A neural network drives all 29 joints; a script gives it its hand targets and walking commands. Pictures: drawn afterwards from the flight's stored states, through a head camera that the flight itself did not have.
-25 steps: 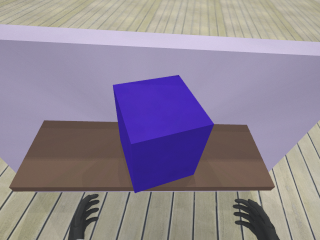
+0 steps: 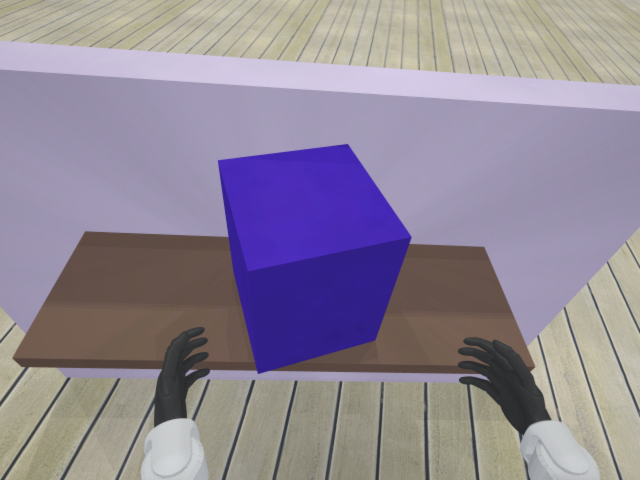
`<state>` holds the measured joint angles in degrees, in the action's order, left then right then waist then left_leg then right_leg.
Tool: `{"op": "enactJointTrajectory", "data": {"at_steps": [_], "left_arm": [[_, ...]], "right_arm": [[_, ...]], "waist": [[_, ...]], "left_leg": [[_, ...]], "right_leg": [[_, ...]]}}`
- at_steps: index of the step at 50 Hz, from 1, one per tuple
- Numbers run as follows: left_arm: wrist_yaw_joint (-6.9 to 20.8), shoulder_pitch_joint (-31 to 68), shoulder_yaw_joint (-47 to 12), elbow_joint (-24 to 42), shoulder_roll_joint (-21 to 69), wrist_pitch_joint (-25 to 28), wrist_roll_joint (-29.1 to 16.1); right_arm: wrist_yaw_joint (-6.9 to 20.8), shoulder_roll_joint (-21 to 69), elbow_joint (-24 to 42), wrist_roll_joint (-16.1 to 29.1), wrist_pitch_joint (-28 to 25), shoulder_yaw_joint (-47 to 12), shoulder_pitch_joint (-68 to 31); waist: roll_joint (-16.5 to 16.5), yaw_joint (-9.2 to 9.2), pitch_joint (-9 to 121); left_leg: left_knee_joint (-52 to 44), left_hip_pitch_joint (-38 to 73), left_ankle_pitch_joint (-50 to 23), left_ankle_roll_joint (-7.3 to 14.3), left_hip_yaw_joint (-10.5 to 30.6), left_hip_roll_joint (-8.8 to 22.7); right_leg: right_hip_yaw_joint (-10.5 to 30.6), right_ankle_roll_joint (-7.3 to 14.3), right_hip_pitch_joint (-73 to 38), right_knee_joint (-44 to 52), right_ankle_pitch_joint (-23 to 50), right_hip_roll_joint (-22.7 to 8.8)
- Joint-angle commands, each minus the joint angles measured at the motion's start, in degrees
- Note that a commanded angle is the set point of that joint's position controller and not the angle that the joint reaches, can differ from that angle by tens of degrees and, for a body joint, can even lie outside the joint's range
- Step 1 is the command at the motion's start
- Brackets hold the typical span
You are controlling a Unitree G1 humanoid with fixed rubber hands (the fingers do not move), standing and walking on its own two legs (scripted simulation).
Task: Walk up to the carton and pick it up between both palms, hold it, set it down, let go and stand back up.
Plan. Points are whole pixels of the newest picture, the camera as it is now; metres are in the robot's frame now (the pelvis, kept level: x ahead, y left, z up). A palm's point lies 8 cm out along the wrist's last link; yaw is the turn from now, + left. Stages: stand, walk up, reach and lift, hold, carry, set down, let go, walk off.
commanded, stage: reach and lift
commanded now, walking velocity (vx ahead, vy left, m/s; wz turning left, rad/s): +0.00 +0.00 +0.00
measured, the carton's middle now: (303, 258) +0.42 +0.04 +0.03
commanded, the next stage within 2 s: none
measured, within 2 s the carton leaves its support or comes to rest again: neither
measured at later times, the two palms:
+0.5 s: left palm (163, 343) +0.24 +0.19 +0.07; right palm (507, 339) +0.28 -0.22 +0.06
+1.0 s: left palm (152, 282) +0.29 +0.21 +0.13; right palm (493, 258) +0.36 -0.20 +0.12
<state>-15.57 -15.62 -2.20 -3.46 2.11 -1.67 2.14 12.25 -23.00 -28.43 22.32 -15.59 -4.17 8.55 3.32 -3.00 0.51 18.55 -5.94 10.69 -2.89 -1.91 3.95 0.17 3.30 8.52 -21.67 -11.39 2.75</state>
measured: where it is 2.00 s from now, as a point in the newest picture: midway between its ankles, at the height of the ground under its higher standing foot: outside the picture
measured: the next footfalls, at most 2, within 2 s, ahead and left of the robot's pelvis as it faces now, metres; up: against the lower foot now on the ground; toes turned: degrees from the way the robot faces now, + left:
none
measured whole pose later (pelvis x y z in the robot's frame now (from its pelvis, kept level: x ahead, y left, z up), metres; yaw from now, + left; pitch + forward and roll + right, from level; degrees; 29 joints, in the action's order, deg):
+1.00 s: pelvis -0.01 +0.00 +0.00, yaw -1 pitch +0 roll +1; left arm -13.3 15.5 9.0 9.5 -1.8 -42.2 -2.9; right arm 3.9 -27.0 -25.1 25.0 15.4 -5.2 -27.0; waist 1.2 -4.3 -0.2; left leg 16.5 -7.8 8.2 -3.3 -2.4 4.4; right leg 0.7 3.2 10.5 -19.2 -8.4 3.3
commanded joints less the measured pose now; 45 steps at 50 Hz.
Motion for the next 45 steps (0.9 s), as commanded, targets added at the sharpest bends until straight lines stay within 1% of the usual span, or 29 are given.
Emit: {"op": "enactJointTrajectory", "data": {"at_steps": [1, 4, 7, 9, 11, 14, 17, 23, 27, 31, 36, 40, 45], "left_arm": [[-0.30, 9.66, 0.38, 12.36, -0.57, 0.55, 0.11], [-0.38, 10.99, 0.59, 14.36, -0.61, -1.60, -0.12], [-0.02, 12.19, 1.33, 16.22, -0.77, -3.88, -0.27], [0.19, 13.02, 1.47, 17.23, -0.70, -5.49, -0.34], [0.44, 14.03, 1.83, 17.77, -0.82, -7.11, -0.67], [0.51, 15.50, 2.19, 19.35, -0.63, -9.55, -0.96], [0.58, 17.41, 2.41, 21.09, -0.57, -12.18, -1.06], [0.56, 21.58, 3.34, 23.67, -0.85, -17.17, -1.57], [0.72, 25.58, 4.56, 24.99, -1.66, -20.48, -2.23], [0.85, 29.23, 5.62, 26.17, -2.24, -24.85, -2.56], [1.34, 34.70, 7.74, 26.80, -3.92, -30.47, -3.49], [1.84, 39.53, 9.27, 25.29, -5.35, -34.07, -4.29], [2.09, 44.38, 10.53, 24.60, -6.68, -37.02, -4.63]], "right_arm": [[-0.66, -9.83, 10.13, 0.60, -1.37, 4.25, -9.85], [-1.18, -10.21, 11.73, 0.71, 0.23, 4.64, -11.67], [-1.99, -10.38, 13.26, 0.94, 1.73, 4.59, -13.15], [-2.35, -10.66, 13.54, 1.15, 2.87, 4.65, -14.27], [-2.80, -10.84, 14.50, 1.02, 4.02, 4.76, -15.79], [-3.17, -11.37, 15.60, 1.08, 5.66, 4.97, -18.00], [-3.43, -12.03, 15.74, 1.10, 7.53, 5.53, -20.04], [-4.16, -12.90, 17.11, 1.31, 11.10, 5.82, -25.60], [-5.08, -13.09, 18.18, 1.45, 13.63, 5.56, -30.19], [-5.92, -13.41, 17.84, 2.03, 16.86, 5.28, -34.35], [-7.30, -14.03, 18.22, 2.56, 21.34, 4.67, -41.02], [-8.06, -14.13, 17.16, 2.48, 24.69, 4.39, -46.28], [-8.45, -14.80, 14.41, 2.78, 27.24, 4.25, -51.50]], "waist": [[3.39, -0.12, 5.20], [2.54, -0.10, 6.38], [2.06, -0.08, 8.06], [1.52, 0.00, 8.20], [1.83, 0.08, 8.41], [1.32, -0.17, 9.04], [0.66, 0.10, 9.52], [0.49, -0.29, 10.82], [0.93, -0.68, 12.17], [0.08, -1.00, 13.16], [0.94, -1.30, 14.99], [1.34, -1.56, 15.95], [0.72, -1.32, 18.15]], "left_leg": [[-1.53, -0.04, -3.66, 3.47, -1.47, -3.98], [-1.48, 1.56, -5.83, 3.31, -1.33, -3.87], [-1.38, 2.99, -8.76, 3.12, -1.18, -3.91], [-1.57, 4.13, -9.96, 2.99, -0.94, -3.82], [-1.70, 4.74, -10.44, 3.14, -0.90, -3.81], [-1.89, 6.15, -11.84, 3.00, -0.75, -3.57], [-2.03, 7.93, -12.73, 2.82, -0.64, -3.39], [-2.16, 9.35, -13.72, 2.80, -0.55, -3.14], [-2.19, 8.95, -13.63, 3.05, -0.72, -3.25], [-2.23, 9.22, -13.75, 3.04, -0.72, -3.24], [-2.17, 8.68, -13.86, 3.19, -0.80, -3.44], [-2.15, 7.02, -11.92, 3.36, -0.75, -3.65], [-1.24, 6.00, -12.81, 3.06, -0.42, -3.79]], "right_leg": [[4.82, 0.65, -1.25, 5.36, 3.93, -2.24], [4.30, 1.04, -1.27, 5.08, 6.30, -1.70], [4.30, 0.83, -2.42, 4.98, 10.21, -1.44], [3.91, 1.03, -2.27, 5.13, 11.13, -1.03], [3.85, 1.00, -2.03, 5.40, 11.52, -0.84], [3.48, 1.29, -1.57, 5.71, 11.30, -0.32], [3.17, 1.63, -0.82, 6.23, 10.78, 0.14], [2.96, 1.62, -0.80, 6.41, 10.84, 0.56], [3.34, 1.03, -1.58, 6.24, 11.46, 0.42], [3.45, 0.87, -1.79, 6.23, 11.40, 0.43], [3.64, -0.18, -2.90, 5.79, 13.13, 0.38], [3.90, -0.87, -3.16, 5.52, 11.74, 0.06], [3.57, -1.33, -3.85, 4.68, 13.37, 0.14]]}}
